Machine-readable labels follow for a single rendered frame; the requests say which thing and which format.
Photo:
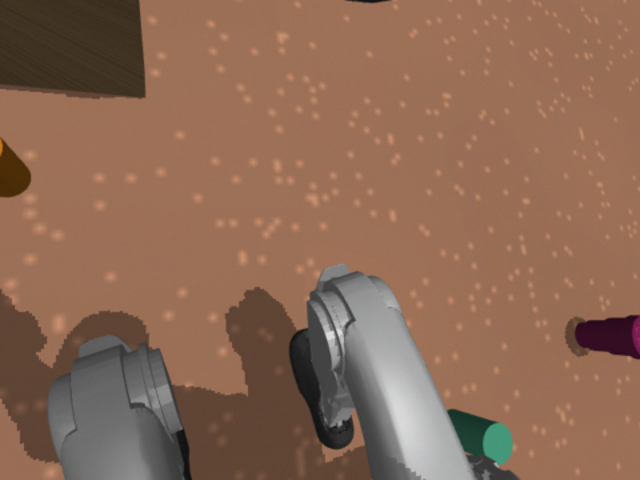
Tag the left robot foot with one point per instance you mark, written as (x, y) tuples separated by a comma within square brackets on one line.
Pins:
[(184, 447)]

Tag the right robot foot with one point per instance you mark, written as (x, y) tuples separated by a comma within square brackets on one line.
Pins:
[(308, 385)]

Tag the right robot hand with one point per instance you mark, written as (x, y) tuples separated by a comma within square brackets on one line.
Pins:
[(485, 468)]

